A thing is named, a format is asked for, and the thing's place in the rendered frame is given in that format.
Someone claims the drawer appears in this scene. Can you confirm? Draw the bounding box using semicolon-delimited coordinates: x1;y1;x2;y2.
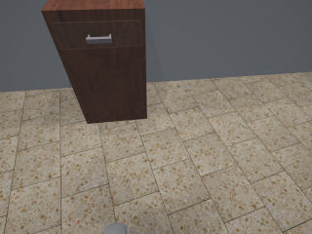
52;19;141;49

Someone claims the handle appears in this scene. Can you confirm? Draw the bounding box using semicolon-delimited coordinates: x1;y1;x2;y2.
86;34;112;44

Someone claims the cabinet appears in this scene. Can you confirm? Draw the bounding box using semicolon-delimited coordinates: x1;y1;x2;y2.
41;0;147;124

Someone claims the robot left thigh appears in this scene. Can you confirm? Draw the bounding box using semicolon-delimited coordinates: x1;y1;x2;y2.
102;222;130;234

